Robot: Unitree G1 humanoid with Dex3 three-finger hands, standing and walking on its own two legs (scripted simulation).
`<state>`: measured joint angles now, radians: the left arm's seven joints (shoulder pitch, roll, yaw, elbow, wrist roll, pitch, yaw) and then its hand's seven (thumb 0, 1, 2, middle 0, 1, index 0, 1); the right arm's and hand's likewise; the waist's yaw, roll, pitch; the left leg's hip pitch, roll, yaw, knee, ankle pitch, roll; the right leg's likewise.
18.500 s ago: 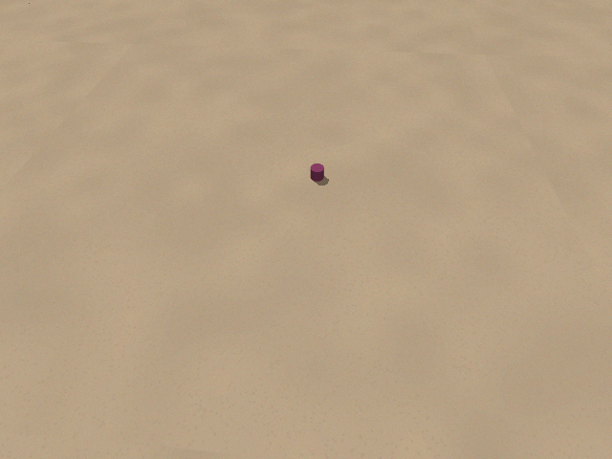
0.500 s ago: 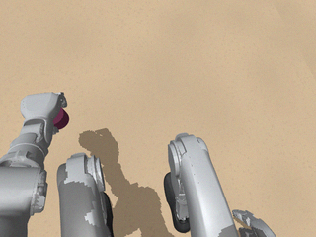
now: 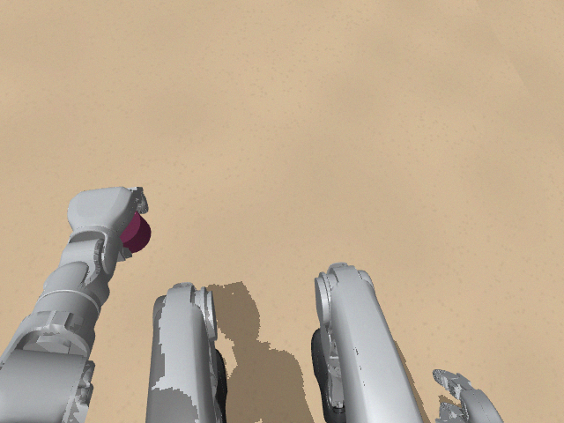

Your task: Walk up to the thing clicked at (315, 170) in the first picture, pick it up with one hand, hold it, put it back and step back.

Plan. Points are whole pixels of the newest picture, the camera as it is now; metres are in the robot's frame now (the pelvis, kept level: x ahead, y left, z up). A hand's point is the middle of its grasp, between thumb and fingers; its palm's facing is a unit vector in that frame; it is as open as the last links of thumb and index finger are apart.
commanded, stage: lift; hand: left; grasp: from above
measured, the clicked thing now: (125, 229) +0.43 +0.23 -0.15
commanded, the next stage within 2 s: hold in 1.12 s
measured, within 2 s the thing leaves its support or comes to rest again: neither
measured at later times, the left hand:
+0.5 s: hand (37, 216) +0.36 +0.23 +0.09, palm faces -0.40 -0.10 -0.91, open 9.1 cm
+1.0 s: hand out of the picture +0.37 +0.24 +0.21, palm faces -0.42 -0.09 -0.90, open 9.2 cm
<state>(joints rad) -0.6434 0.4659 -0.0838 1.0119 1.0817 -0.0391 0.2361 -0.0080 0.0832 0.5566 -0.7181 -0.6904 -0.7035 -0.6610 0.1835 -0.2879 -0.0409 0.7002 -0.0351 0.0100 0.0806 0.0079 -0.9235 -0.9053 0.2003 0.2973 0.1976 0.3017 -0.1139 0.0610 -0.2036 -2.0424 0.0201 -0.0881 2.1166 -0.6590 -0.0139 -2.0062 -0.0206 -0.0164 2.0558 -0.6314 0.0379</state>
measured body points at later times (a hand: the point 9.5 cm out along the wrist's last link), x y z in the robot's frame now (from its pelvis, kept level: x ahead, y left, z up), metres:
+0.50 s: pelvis +0.02 +0.00 +0.17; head +0.12 +0.00 +0.61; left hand +0.38 +0.23 +0.14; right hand +0.15 -0.26 +0.05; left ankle +0.09 +0.13 -0.39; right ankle +0.10 -0.14 -0.39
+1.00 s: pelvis +0.06 +0.01 +0.29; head +0.11 +0.01 +0.74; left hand +0.39 +0.24 +0.26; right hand +0.15 -0.26 +0.17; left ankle +0.09 +0.13 -0.39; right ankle +0.10 -0.14 -0.39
